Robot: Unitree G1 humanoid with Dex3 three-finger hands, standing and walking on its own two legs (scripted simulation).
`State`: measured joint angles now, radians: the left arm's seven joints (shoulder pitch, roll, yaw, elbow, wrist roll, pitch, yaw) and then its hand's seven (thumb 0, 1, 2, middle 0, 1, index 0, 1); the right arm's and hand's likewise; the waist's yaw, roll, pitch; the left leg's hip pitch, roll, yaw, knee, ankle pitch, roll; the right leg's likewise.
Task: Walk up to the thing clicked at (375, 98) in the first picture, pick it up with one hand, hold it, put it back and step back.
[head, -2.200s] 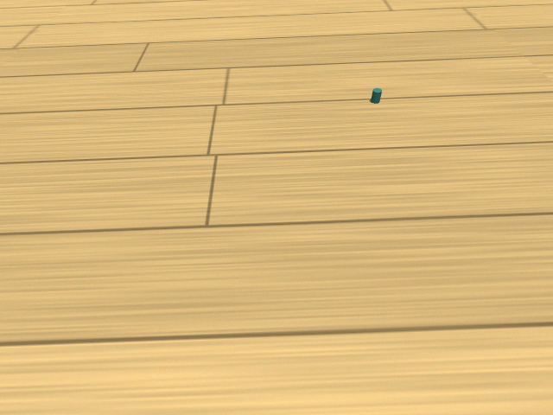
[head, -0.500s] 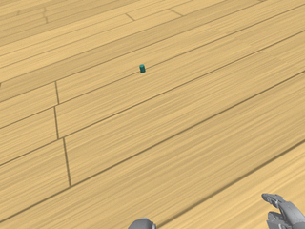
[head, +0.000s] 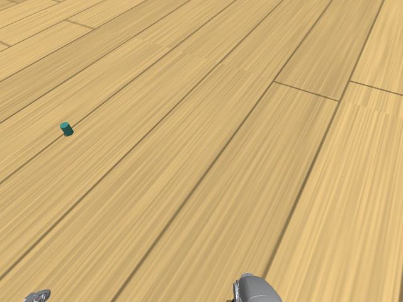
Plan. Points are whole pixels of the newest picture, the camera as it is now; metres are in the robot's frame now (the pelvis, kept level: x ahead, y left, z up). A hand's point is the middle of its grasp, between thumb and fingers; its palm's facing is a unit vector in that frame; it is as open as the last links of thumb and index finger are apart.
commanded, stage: walk up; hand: left
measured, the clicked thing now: (66, 129) +1.41 +0.79 -0.73
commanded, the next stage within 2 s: none
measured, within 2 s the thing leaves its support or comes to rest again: neither
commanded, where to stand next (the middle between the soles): +1.03 +1.01 m, yaw -59 degrees
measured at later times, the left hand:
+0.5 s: hand (18, 234) +0.39 +0.46 -0.15, palm faces -0.27 -0.79 -0.55, open 7.4 cm
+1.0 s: hand (17, 140) +0.72 +0.55 -0.13, palm faces -0.36 -0.70 -0.62, open 7.4 cm
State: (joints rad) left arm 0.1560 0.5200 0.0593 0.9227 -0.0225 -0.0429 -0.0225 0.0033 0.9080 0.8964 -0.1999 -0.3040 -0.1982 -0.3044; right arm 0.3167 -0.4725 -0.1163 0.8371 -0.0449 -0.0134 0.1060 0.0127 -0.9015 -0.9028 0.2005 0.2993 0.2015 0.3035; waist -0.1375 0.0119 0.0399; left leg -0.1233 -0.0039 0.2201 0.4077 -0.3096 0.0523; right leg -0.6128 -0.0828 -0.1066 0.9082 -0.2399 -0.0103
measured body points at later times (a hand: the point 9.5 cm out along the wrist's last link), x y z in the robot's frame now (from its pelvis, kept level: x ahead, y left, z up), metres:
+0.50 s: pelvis +0.30 +0.17 -0.04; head +0.31 +0.13 +0.41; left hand +0.40 +0.50 -0.12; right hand +0.40 -0.20 -0.12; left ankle +0.45 +0.31 -0.73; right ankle +0.21 -0.06 -0.74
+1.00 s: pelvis +0.49 +0.31 -0.03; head +0.50 +0.26 +0.41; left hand +0.74 +0.59 -0.09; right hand +0.39 +0.00 -0.17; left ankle +0.52 +0.41 -0.66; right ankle +0.49 +0.19 -0.74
